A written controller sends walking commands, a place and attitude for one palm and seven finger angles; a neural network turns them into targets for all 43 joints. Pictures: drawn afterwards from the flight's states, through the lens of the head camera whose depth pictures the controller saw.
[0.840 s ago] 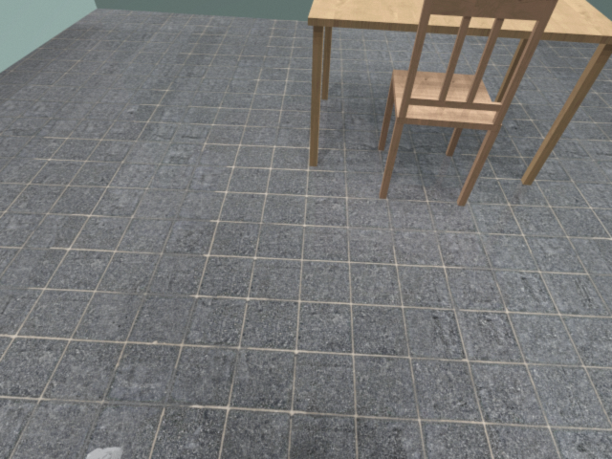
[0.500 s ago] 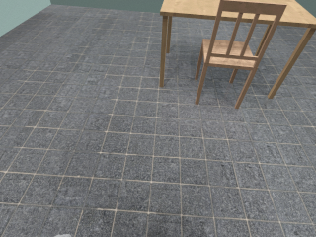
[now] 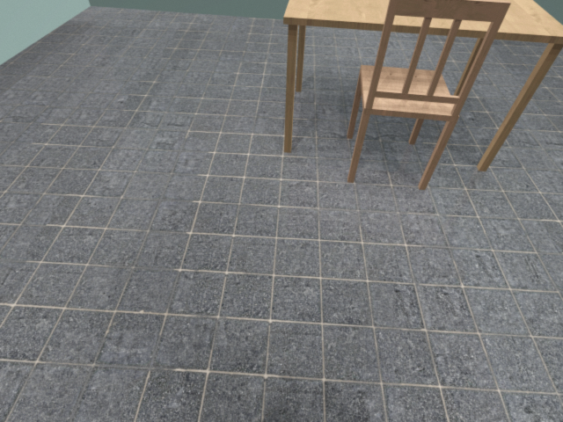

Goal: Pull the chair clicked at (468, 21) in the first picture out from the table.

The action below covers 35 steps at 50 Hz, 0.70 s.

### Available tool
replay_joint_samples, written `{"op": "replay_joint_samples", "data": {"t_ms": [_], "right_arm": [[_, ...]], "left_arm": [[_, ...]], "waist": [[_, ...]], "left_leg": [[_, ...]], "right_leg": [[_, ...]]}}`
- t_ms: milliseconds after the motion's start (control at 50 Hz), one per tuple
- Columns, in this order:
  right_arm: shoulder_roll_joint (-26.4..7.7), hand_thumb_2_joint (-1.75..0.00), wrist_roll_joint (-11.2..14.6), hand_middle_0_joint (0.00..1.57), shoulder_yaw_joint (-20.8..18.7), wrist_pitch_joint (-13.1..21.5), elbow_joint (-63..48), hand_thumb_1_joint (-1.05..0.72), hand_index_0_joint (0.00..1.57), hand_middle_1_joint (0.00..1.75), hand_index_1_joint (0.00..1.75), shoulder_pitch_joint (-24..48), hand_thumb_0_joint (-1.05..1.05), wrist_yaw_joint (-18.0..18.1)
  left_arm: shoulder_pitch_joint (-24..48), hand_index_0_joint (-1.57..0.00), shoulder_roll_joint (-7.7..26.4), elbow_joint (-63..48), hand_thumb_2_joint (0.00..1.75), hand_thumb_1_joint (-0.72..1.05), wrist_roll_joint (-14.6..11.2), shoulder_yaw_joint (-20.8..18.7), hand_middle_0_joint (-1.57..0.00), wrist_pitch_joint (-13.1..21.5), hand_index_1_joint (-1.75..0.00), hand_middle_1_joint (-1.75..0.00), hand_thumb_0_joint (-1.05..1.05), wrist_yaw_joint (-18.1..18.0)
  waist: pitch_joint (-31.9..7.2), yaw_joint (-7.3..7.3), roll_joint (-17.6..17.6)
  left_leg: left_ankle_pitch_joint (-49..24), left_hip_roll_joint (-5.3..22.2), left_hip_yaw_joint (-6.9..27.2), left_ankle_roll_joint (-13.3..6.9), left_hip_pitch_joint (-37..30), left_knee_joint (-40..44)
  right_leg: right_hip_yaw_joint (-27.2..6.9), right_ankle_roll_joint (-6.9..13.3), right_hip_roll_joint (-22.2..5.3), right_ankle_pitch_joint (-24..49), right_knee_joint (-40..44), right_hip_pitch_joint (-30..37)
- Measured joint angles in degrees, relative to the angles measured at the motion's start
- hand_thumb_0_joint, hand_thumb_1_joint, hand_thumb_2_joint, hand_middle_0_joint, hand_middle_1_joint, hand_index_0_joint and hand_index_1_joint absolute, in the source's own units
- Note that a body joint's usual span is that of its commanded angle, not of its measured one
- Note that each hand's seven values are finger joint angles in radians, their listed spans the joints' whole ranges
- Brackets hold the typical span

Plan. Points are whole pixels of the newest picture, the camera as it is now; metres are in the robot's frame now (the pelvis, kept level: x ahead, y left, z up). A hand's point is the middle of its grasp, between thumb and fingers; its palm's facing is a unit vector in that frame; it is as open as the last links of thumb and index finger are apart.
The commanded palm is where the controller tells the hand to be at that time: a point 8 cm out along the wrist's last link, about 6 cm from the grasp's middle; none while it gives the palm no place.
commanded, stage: look at it before walking up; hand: left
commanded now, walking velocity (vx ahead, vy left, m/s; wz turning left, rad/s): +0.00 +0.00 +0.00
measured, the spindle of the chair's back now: (415, 57) +1.42 -0.45 -0.09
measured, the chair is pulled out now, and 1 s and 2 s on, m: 0.00 0.00 0.00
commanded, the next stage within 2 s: walk to a spot facing it in 0.60 s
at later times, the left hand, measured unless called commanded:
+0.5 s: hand out of the picture +0.08 +0.24 -0.16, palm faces -0.03 -0.94 -0.33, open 7.4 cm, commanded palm none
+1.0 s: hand out of the picture +0.06 +0.20 -0.18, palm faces -0.11 -0.95 -0.29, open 7.4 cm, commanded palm none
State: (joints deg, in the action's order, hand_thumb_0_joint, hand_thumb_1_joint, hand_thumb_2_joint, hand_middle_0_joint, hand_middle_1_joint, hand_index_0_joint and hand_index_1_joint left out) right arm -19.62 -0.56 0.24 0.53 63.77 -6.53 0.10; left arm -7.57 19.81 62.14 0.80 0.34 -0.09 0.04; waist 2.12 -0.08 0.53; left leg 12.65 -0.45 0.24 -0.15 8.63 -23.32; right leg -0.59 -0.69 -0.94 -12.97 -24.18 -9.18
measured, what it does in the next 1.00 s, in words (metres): stands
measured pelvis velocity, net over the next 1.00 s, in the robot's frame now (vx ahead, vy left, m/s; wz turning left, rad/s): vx -0.01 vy -0.01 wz -0.12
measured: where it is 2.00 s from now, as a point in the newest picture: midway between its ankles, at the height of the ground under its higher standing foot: outside the picture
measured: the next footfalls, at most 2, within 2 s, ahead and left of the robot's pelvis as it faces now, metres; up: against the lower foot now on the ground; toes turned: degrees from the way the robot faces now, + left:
left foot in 1.50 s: +0.10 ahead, +0.10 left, +0.00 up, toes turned -20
right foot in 2.00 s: +0.21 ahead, -0.25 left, +0.00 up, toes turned -47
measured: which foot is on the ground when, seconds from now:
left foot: down 0.00-1.00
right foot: down 0.00-1.00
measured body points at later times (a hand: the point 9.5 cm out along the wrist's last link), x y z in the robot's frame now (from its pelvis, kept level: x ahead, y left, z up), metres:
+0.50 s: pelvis +0.00 +0.00 +0.00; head +0.01 +0.00 +0.45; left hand +0.08 +0.29 -0.13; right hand +0.08 -0.30 -0.13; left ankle +0.00 +0.12 -0.74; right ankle +0.00 -0.13 -0.74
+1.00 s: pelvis -0.01 -0.01 -0.01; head +0.02 -0.02 +0.43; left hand +0.07 +0.25 -0.16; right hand +0.05 -0.29 -0.16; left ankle +0.00 +0.12 -0.74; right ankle +0.00 -0.12 -0.74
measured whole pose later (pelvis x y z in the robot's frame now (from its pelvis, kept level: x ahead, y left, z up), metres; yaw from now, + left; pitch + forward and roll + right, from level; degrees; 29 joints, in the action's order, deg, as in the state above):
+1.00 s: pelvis -0.01 -0.01 -0.01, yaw -7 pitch -1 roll +2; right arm -14.3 -0.8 -1.1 -1.3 57.2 -7.2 1.2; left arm -11.6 16.0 56.4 1.3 -1.3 -3.5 0.5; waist 4.5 1.2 1.6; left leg 17.2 2.1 -6.1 1.0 12.9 -31.6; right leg -4.4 0.0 1.2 -17.1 -37.4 -18.5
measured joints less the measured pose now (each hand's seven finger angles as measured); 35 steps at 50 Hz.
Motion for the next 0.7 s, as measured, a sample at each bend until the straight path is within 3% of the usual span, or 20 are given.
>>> {"op": "replay_joint_samples", "data": {"t_ms": [700], "right_arm": [[-0.01,-0.90,0.10,0.21,0.18,0.09,0.46,-0.91,0.20,0.30,0.30,0.47,0.00,0.04]], "left_arm": [[0.13,-0.20,-0.18,0.47,0.90,0.91,0.06,0.01,-0.21,0.16,-0.30,-0.30,0.01,0.09]], "waist": [[0.35,0.11,0.01]], "left_leg": [[-0.99,0.42,0.16,0.43,-1.25,2.26]], "right_leg": [[0.18,0.34,0.39,0.95,2.20,1.23]]}}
